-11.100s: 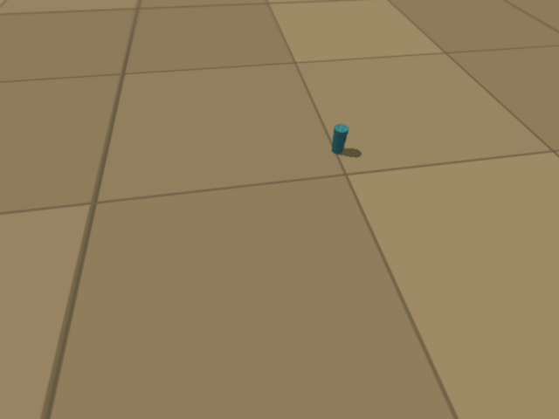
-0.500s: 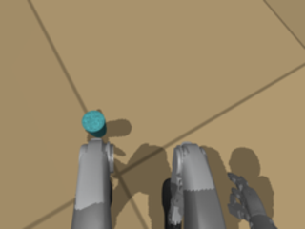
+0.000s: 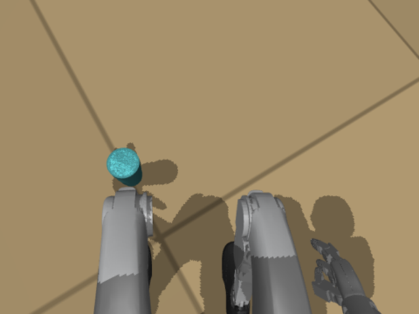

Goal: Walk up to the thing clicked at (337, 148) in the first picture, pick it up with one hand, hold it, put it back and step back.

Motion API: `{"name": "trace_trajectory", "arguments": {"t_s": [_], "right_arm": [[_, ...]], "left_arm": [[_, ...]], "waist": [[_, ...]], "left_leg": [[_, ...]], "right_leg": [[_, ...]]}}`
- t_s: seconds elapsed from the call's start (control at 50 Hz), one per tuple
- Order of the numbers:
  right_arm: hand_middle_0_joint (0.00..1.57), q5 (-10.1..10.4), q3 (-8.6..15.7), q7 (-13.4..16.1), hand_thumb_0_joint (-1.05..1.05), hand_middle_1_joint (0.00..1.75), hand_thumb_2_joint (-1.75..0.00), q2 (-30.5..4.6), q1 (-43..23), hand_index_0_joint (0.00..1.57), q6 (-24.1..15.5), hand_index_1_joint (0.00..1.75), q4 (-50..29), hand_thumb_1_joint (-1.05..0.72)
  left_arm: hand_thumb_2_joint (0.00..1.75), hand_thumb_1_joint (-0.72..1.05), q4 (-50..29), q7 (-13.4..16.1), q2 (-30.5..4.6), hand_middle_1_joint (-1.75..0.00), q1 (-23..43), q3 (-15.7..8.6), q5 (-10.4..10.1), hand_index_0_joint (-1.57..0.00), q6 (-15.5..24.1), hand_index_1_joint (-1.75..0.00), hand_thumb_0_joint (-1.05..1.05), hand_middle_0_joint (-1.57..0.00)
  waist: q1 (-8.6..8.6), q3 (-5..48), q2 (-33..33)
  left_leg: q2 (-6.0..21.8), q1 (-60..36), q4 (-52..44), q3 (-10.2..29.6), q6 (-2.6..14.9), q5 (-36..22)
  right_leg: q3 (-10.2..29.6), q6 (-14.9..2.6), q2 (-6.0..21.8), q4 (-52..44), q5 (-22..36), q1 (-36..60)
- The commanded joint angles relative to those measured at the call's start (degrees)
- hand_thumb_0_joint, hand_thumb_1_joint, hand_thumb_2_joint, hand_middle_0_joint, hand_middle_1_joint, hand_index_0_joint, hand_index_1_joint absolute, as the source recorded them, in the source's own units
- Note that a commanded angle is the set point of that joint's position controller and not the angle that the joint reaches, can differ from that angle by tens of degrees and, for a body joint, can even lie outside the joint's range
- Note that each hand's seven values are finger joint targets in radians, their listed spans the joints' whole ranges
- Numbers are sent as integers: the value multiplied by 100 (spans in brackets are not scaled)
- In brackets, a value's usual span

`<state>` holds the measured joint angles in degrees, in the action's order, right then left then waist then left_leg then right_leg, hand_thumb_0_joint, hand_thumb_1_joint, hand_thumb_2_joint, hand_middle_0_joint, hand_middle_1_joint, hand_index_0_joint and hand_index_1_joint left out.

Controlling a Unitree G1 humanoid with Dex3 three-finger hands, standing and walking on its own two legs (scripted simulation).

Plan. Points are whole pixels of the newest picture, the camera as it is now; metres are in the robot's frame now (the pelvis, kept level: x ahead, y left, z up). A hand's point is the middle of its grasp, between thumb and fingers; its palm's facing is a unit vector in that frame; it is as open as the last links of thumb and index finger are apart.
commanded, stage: approach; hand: left
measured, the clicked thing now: (127, 170) +0.41 +0.20 -0.30
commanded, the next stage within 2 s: close in in 0.38 s
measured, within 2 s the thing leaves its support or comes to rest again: neither
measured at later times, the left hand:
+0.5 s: hand (75, 172) +0.37 +0.29 -0.20, palm faces -0.01 -1.00 +0.03, open 17.3 cm
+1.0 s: hand (108, 171) +0.39 +0.24 -0.25, palm faces +0.03 -1.00 +0.01, open 17.0 cm
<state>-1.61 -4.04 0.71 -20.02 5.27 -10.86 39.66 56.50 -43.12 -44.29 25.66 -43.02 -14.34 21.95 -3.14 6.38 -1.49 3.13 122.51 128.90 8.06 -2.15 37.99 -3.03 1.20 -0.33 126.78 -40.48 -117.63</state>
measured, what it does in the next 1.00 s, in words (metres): lowers itself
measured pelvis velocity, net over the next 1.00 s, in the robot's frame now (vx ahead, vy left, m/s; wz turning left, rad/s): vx -0.02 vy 0.02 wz -0.15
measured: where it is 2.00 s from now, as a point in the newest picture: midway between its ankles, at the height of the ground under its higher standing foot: (187, 295)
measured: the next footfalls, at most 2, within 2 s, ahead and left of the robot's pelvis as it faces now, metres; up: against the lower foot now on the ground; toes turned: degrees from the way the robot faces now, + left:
none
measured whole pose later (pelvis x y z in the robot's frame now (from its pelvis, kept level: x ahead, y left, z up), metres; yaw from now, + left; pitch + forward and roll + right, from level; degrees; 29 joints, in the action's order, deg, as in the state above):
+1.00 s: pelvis -0.02 +0.02 -0.11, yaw -9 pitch +11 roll -14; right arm -18.9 -23.6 -7.6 -22.1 -9.7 -3.6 35.7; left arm 76.4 -16.2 -39.7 27.8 -28.0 -10.1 62.8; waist -11.4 -14.0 -13.8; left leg 1.4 127.1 152.9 21.7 -2.9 38.9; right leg -11.2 3.8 -5.0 141.9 -37.3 -118.3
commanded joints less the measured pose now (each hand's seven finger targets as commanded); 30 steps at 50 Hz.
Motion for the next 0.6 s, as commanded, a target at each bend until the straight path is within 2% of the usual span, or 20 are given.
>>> {"name": "trace_trajectory", "arguments": {"t_s": [0.0,0.02,0.04,0.06,0.08,0.12,0.14,0.16,0.18,0.2,0.22,0.28,0.32,0.34,0.38,0.42,0.48,0.5,0.52,0.58], "right_arm": [[20,-52,398,64,0,30,-90,-1218,385,20,-248,30,-278,-90],[20,-91,360,41,0,30,-90,-1195,394,20,-267,30,-250,-90],[20,-123,346,34,0,30,-90,-1242,316,20,-304,30,-282,-90],[20,-159,318,19,0,30,-90,-1253,231,20,-312,30,-252,-90],[20,-205,242,-2,0,30,-90,-1238,204,20,-333,30,-242,-90],[20,-293,178,-32,0,30,-90,-1337,23,20,-355,30,-275,-90],[20,-359,146,-48,0,30,-90,-1365,36,20,-347,30,-272,-90],[20,-419,86,-67,0,30,-90,-1389,-42,20,-335,30,-271,-90],[20,-444,69,-103,0,30,-90,-1436,-168,20,-333,30,-369,-90],[20,-495,1,-125,0,30,-90,-1469,-279,20,-318,30,-378,-90],[20,-538,-51,-139,0,30,-90,-1490,-284,20,-302,30,-356,-90],[20,-672,-158,-184,0,30,-90,-1568,-476,20,-204,30,-395,-90],[20,-737,-255,-203,0,30,-90,-1604,-640,20,-111,30,-396,-90],[20,-797,-327,-210,0,30,-90,-1605,-639,20,-62,30,-329,-89],[20,-878,-405,-219,0,30,-90,-1641,-692,20,33,30,-262,-89],[20,-969,-481,-247,0,30,-90,-1663,-835,20,94,30,-291,-89],[20,-1089,-661,-270,0,30,-90,-1777,-1031,20,173,30,-468,-89],[20,-1139,-698,-283,0,30,-90,-1819,-1056,20,220,30,-440,-89],[20,-1182,-772,-301,0,30,-89,-1842,-1098,20,279,30,-476,-89],[20,-1296,-929,-385,0,30,-89,-1863,-1264,20,345,30,-565,-89]], "left_arm": [[3,-59,-669,-56,-1492,-8,794,-338,-399,-5,736,-8,0,-5],[3,-61,-479,-86,-1249,-8,834,-207,-425,-5,904,-8,0,-5],[3,-59,-573,-105,-1355,-8,1007,-272,-469,-5,1100,-8,0,-5],[4,-57,-444,-142,-1254,-8,1057,-174,-494,-4,1279,-8,0,-5],[3,-57,-30,-180,-936,-9,1024,37,-517,-5,1408,-8,0,-5],[4,-57,68,-209,-1015,-8,1095,50,-568,-5,1732,-8,0,-5],[4,-57,-159,-182,-1280,-8,1228,-141,-577,-5,1905,-8,0,-5],[4,-58,-59,-172,-1338,-8,1150,-134,-556,-5,2026,-8,0,-5],[5,-58,216,-189,-1126,-9,840,5,-564,-5,2118,-9,0,-6],[4,-58,166,-183,-1052,-9,1020,63,-601,-6,2238,-9,0,-6],[5,-58,-25,-131,-1245,-9,1150,-26,-618,-5,2367,-10,0,-6],[7,-57,-224,31,-1336,-10,989,-16,-538,-5,2638,-11,0,-6],[7,-54,-106,147,-1208,-10,884,137,-460,-5,2729,-10,0,-6],[9,-53,-297,229,-1391,-11,1201,96,-414,-5,2835,-12,0,-6],[7,-49,-385,372,-1457,-10,1113,61,-350,-5,2978,-10,0,-6],[7,-44,-46,453,-948,-9,1036,387,-325,-5,3089,-9,0,-6],[5,-51,485,645,-873,-9,1247,589,-231,-6,3298,-8,0,-6],[6,-49,681,728,-1018,-9,1205,541,-184,-6,3369,-8,0,-6],[5,-51,894,807,-926,-9,1226,653,-148,-7,3437,-8,0,-6],[5,-51,1172,1073,-718,-9,1268,883,-133,-7,3650,-7,0,-5]], "waist": [[64,2757,790],[-64,2676,665],[-59,2648,650],[-113,2569,636],[-236,2414,511],[-200,2435,560],[-115,2628,713],[-76,2717,816],[-66,2732,785],[-124,2672,898],[-72,2714,1043],[-28,2835,1435],[-103,2675,1501],[-169,2679,1650],[-197,2744,1838],[-411,2603,1754],[-719,2423,1428],[-712,2339,1450],[-819,2200,1410],[-871,1978,1256]], "left_leg": [[-103,-2129,-1169,-445,364,-510],[-97,-2060,-1073,-408,355,-539],[-92,-1985,-992,-408,356,-483],[-82,-1959,-927,-396,352,-368],[-82,-1785,-814,-389,348,-303],[-69,-1774,-644,-405,328,-209],[-48,-1889,-573,-397,291,-320],[-39,-1919,-502,-397,269,-419],[-29,-1930,-435,-385,266,-323],[-26,-1936,-382,-370,247,-294],[-3,-1962,-328,-353,228,-345],[38,-2109,-255,-291,182,-352],[51,-2102,-156,-230,159,-369],[73,-2134,-86,-193,138,-477],[91,-2316,-3,-118,95,-743],[90,-2304,178,-54,87,-851],[100,-2098,420,90,109,-938],[102,-2045,471,107,115,-896],[92,-1977,471,161,106,-800],[80,-1831,580,214,98,-599]], "right_leg": [[-335,-355,-175,-1141,643,1128],[-385,-343,-191,-1069,678,1122],[-388,-344,-206,-1020,634,1079],[-407,-345,-218,-970,533,964],[-437,-328,-231,-927,488,1015],[-456,-328,-255,-809,420,940],[-489,-330,-268,-712,509,1061],[-505,-329,-276,-614,592,1125],[-538,-331,-293,-556,516,1014],[-584,-329,-298,-481,532,977],[-594,-331,-310,-411,586,1058],[-688,-323,-336,-179,637,1057],[-754,-330,-351,-52,666,889],[-778,-332,-366,37,780,967],[-851,-333,-374,189,997,960],[-906,-319,-383,232,1129,907],[-1041,-271,-404,277,1313,1088],[-1046,-265,-416,273,1302,1142],[-1109,-262,-421,279,1243,1085],[-1201,-236,-457,235,1176,1131]]}}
